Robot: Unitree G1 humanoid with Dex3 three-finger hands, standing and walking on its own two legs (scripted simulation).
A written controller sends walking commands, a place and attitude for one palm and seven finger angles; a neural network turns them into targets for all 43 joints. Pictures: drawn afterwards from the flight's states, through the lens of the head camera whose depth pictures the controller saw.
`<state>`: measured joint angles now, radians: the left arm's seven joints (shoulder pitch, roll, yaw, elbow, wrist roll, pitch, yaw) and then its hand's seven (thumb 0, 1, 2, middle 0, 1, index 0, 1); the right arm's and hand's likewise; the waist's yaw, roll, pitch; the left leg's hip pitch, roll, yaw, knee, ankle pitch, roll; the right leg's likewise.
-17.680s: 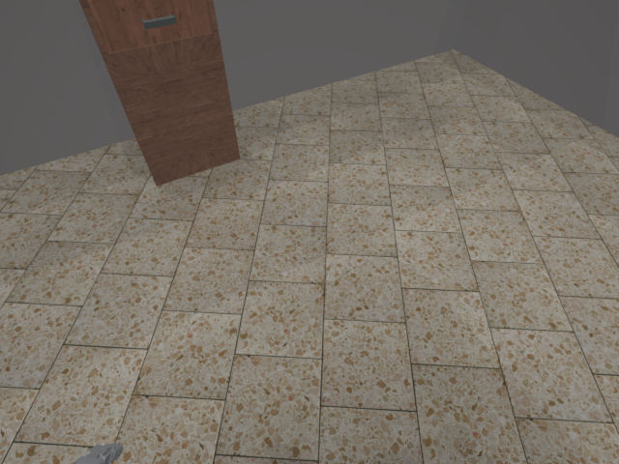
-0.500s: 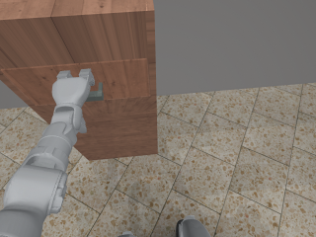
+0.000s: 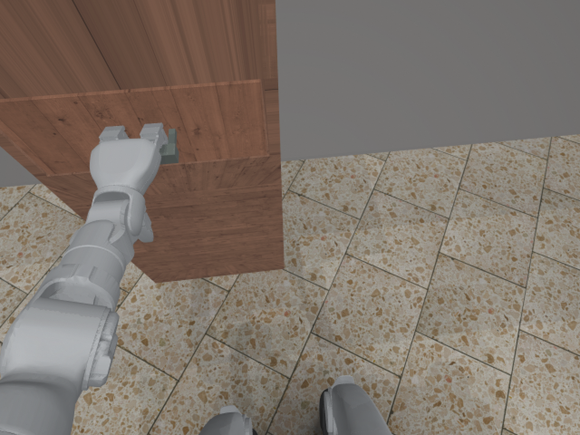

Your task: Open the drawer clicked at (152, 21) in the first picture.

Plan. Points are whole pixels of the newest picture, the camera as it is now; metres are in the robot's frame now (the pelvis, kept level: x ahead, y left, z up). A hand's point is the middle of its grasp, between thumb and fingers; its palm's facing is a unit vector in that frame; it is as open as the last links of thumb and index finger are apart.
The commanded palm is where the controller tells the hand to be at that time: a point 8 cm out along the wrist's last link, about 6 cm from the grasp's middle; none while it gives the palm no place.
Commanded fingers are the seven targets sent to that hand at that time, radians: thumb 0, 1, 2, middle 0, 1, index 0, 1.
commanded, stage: lower the fingers behind the handle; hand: left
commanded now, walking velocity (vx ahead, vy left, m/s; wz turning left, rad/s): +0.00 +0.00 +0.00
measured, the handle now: (141, 146) +0.55 +0.20 +0.01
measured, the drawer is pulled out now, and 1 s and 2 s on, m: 0.00 0.00 0.06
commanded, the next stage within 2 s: close the thumb around the handle in 0.48 s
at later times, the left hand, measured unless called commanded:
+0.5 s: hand (145, 181) +0.49 +0.19 -0.01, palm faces -0.06 -0.01 -1.00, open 13.8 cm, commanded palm +0.47 +0.20 +0.04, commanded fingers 0.00 -0.50 0.30 -0.30 -1.20 -0.30 -1.20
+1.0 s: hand (142, 182) +0.49 +0.20 -0.01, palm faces -0.04 -0.01 -1.00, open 9.1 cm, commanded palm +0.47 +0.21 +0.04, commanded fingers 0.00 0.73 0.83 -0.39 -1.33 -0.39 -1.33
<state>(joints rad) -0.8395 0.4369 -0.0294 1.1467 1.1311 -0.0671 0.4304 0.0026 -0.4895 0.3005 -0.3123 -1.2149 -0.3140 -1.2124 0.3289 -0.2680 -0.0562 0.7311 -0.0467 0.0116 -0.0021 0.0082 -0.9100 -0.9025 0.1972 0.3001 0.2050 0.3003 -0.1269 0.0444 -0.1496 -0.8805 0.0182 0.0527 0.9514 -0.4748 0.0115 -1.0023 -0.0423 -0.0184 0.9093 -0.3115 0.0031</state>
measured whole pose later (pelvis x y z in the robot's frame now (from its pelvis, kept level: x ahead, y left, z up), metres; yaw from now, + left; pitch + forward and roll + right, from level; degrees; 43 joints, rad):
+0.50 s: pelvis +0.01 +0.00 +0.00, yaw +0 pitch +24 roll +0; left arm -0.84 0.43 -0.02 1.13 1.12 -0.05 0.44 0.00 -0.49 0.30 -0.32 -1.20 -0.32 -1.21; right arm 0.33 -0.26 -0.05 0.75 -0.05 0.02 0.00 0.01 -0.91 -0.90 0.20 0.30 0.21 0.30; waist -0.13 0.05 -0.15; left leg -0.89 0.02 0.05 0.97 -0.49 0.01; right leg -1.02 -0.04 -0.02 0.93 -0.33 0.00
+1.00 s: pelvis +0.01 +0.00 +0.00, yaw +0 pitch +24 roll +0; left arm -0.80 0.41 -0.02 1.10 1.12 -0.05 0.46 0.00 0.21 0.60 -0.37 -1.28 -0.37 -1.27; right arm 0.30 -0.26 -0.06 0.75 -0.05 0.04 0.01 0.01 -0.91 -0.90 0.20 0.30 0.20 0.30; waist -0.11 0.05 -0.15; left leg -0.87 0.02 0.04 0.95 -0.50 0.01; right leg -0.99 -0.04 -0.03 0.92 -0.34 0.00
